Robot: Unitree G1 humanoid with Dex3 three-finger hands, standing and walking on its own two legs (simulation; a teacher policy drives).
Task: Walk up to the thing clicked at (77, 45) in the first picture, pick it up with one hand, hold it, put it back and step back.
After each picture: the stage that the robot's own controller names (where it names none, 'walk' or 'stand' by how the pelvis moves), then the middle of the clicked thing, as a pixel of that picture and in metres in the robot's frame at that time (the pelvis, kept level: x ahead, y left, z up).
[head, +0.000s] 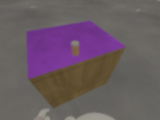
stand; (75, 48) +0.59 +0.17 +0.07
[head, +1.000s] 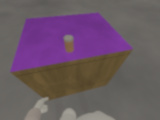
walk; (69, 44) +0.53 +0.20 +0.10
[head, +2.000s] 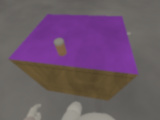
stand; (60, 47) +0.48 +0.27 +0.10
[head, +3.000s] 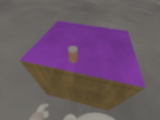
walk; (73, 54) +0.48 +0.17 +0.07
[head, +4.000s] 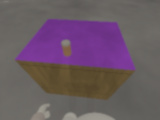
stand; (66, 48) +0.53 +0.21 +0.08
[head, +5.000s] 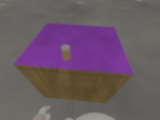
stand; (66, 52) +0.51 +0.22 +0.06
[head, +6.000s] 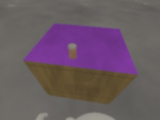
stand; (72, 51) +0.54 +0.19 +0.06
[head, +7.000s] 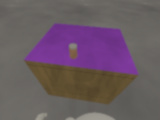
stand; (73, 51) +0.54 +0.18 +0.06
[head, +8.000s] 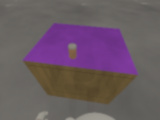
stand; (72, 51) +0.54 +0.18 +0.06
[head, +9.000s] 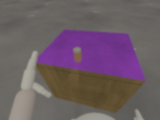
rise first; (77, 54) +0.54 +0.18 +0.07
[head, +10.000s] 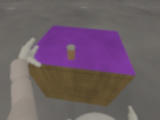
go down; (71, 52) +0.55 +0.17 +0.07
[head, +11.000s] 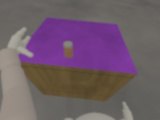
go down; (68, 49) +0.53 +0.17 +0.08
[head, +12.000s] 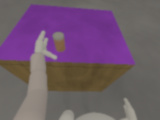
close in; (59, 42) +0.52 +0.19 +0.10
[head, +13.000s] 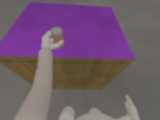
close; (58, 38) +0.55 +0.19 +0.12
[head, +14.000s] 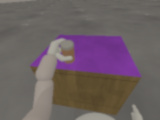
lift; (68, 52) +0.33 +0.14 +0.27
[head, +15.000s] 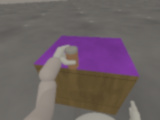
lift; (72, 57) +0.32 +0.13 +0.25
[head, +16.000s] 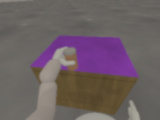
hold; (71, 59) +0.33 +0.13 +0.23
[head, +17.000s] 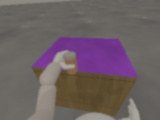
hold; (71, 63) +0.32 +0.13 +0.22
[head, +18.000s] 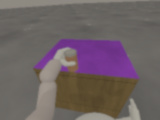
crouch; (71, 60) +0.32 +0.13 +0.24
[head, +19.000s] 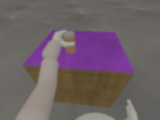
crouch; (69, 42) +0.43 +0.14 +0.26
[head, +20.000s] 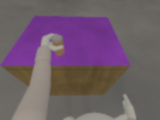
lower; (58, 45) +0.49 +0.18 +0.14
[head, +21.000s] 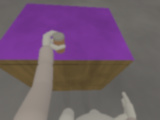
lower; (59, 43) +0.51 +0.17 +0.12
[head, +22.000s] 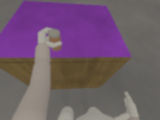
lower; (55, 40) +0.52 +0.18 +0.13
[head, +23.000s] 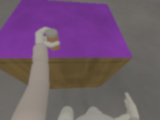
lower; (53, 40) +0.52 +0.19 +0.12
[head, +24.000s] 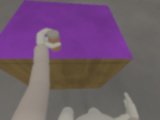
loosen; (54, 41) +0.51 +0.19 +0.12
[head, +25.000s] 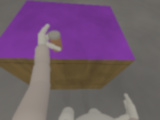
withdraw; (55, 41) +0.51 +0.19 +0.12
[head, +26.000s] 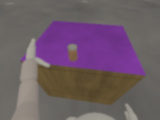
sink last; (72, 52) +0.49 +0.17 +0.09
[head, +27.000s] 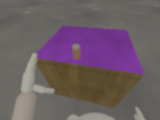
stand; (76, 51) +0.54 +0.18 +0.08
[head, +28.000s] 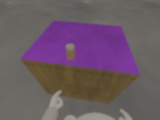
stand; (70, 52) +0.51 +0.19 +0.08
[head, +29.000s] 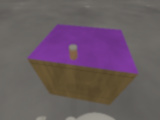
stand; (73, 52) +0.54 +0.18 +0.06
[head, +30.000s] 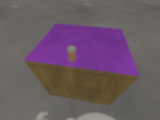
stand; (71, 54) +0.51 +0.18 +0.06
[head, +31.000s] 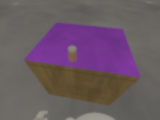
stand; (72, 54) +0.51 +0.18 +0.06
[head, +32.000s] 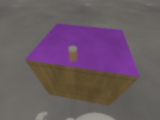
stand; (72, 53) +0.52 +0.17 +0.06
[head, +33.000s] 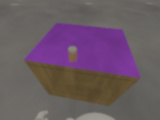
stand; (72, 54) +0.50 +0.17 +0.06
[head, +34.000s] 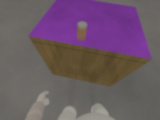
walk; (81, 31) +0.62 +0.13 +0.09
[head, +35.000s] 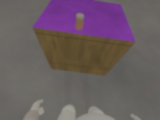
walk; (79, 22) +0.78 +0.19 +0.08
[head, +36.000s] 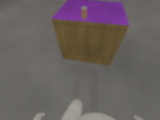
walk; (84, 12) +1.10 +0.23 +0.09
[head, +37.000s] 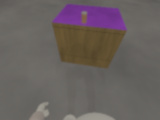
stand; (84, 17) +1.11 +0.17 +0.08
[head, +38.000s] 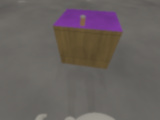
stand; (82, 20) +1.15 +0.18 +0.06
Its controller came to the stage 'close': yes
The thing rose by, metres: 0.22
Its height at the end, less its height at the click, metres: +0.00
